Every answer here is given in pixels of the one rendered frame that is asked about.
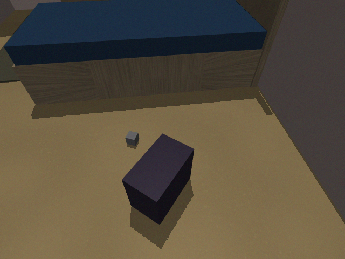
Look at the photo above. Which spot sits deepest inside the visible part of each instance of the bed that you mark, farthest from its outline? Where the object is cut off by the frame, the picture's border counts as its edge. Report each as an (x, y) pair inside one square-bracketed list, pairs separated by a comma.
[(90, 50)]

